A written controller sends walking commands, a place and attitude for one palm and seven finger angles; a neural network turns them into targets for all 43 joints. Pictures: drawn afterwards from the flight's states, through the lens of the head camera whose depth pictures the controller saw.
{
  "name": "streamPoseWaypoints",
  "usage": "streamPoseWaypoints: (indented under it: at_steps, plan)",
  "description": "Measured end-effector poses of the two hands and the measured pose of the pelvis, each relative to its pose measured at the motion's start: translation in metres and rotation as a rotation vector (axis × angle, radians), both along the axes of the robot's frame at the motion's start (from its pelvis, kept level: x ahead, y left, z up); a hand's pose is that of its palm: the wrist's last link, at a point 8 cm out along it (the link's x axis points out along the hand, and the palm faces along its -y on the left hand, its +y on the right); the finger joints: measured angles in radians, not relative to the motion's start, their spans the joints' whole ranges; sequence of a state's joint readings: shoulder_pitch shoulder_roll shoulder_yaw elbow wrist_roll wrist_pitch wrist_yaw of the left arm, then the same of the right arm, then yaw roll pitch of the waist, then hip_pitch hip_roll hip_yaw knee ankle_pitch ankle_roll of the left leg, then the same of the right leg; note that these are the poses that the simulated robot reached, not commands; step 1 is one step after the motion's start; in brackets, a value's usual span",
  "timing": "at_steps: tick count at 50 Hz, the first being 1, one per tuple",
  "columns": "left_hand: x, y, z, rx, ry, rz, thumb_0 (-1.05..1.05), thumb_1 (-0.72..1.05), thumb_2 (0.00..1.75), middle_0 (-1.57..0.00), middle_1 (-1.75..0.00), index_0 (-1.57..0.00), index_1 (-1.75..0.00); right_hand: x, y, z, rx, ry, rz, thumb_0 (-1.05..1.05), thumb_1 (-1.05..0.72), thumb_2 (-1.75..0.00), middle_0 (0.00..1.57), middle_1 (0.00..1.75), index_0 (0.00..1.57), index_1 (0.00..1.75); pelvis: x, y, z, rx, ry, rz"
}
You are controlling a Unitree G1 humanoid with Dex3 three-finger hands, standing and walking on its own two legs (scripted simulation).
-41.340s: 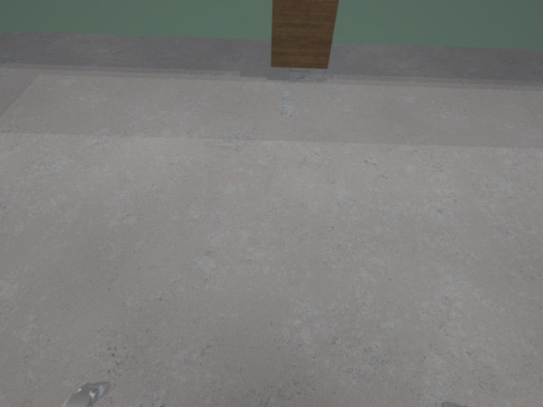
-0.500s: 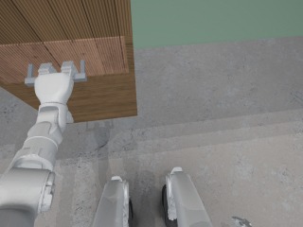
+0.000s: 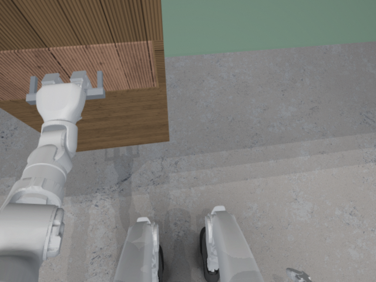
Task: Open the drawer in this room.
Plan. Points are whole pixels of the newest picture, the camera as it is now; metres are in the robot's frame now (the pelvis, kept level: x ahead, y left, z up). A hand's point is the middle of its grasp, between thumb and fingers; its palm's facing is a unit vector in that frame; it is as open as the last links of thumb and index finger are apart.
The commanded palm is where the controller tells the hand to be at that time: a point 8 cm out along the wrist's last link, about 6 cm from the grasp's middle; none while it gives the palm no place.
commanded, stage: close the thumb around the handle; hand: left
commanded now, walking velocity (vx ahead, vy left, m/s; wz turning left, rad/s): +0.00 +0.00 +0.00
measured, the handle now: (67, 87) +0.53 +0.25 -0.04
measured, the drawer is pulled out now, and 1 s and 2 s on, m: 0.00 0.05 0.16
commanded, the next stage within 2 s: pull the drawer open in 0.08 s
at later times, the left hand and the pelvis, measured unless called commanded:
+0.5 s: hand (74, 118) +0.47 +0.23 -0.07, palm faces -0.07 -0.06 -1.00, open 5.2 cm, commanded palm +0.44 +0.22 -0.01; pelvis +0.01 +0.01 +0.01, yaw -1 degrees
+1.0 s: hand (74, 136) +0.42 +0.23 -0.06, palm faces -0.08 -0.06 -0.99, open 5.4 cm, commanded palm +0.39 +0.22 -0.01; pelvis +0.04 +0.00 +0.03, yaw +0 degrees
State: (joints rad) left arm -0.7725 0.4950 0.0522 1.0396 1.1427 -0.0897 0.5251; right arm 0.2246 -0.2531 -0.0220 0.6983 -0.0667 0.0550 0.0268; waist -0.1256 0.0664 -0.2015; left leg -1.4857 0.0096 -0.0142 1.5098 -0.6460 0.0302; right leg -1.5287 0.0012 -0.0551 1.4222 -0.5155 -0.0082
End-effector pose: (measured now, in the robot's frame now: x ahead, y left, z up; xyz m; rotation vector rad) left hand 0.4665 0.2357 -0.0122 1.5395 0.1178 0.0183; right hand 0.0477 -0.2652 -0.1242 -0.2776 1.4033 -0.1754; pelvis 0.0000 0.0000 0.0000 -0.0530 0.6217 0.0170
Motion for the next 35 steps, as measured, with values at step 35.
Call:
streamPoseWaypoints:
  at_steps: [35]
  plan:
    - [-0.031, -0.003, 0.002, -0.026, -0.001, -0.008, 0.01, 0.80, 0.81, -0.33, -1.35, -0.41, -1.35, 0.042, 0.013, 0.015, 0.044, -0.020, 0.002, 0.00, -0.90, -0.90, 0.20, 0.30, 0.21, 0.29, 0.024, 0.009, 0.022, 0.010, -0.021, -0.015]
